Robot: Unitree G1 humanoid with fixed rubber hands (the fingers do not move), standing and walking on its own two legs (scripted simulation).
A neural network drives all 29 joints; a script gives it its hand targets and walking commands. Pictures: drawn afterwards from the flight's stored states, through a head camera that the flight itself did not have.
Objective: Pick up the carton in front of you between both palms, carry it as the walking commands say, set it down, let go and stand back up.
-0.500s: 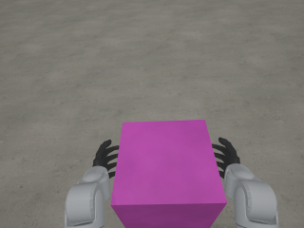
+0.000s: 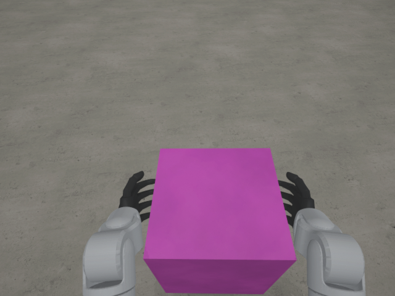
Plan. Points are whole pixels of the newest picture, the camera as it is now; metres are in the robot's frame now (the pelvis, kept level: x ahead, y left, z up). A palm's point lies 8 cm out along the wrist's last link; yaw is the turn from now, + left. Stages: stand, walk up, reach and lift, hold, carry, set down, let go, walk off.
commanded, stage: carry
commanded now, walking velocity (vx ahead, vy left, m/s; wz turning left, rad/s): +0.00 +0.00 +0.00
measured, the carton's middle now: (214, 225) +0.26 -0.01 +0.00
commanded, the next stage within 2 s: none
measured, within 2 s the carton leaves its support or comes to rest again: neither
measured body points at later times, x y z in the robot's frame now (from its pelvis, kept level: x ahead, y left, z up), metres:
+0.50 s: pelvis +0.17 -0.03 -0.02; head +0.17 -0.03 +0.43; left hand +0.43 +0.14 +0.07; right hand +0.44 -0.16 +0.07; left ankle +0.04 +0.08 -0.75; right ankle +0.21 -0.11 -0.75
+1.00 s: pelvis +0.15 -0.01 -0.02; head +0.12 -0.01 +0.43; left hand +0.39 +0.16 +0.07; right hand +0.41 -0.14 +0.07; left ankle +0.04 +0.08 -0.75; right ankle +0.21 -0.11 -0.75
